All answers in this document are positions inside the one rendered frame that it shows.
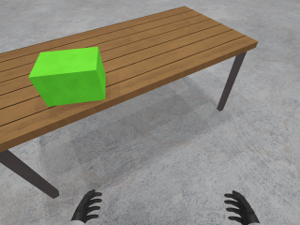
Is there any robot right hand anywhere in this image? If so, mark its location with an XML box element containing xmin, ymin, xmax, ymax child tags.
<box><xmin>224</xmin><ymin>190</ymin><xmax>260</xmax><ymax>225</ymax></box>

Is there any robot left hand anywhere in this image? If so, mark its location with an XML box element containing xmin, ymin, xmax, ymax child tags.
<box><xmin>71</xmin><ymin>189</ymin><xmax>102</xmax><ymax>224</ymax></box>

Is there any carton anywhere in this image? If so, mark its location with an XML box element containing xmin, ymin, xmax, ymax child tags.
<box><xmin>28</xmin><ymin>47</ymin><xmax>106</xmax><ymax>107</ymax></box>

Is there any table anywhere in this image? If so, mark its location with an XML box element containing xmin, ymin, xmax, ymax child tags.
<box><xmin>0</xmin><ymin>6</ymin><xmax>259</xmax><ymax>199</ymax></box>

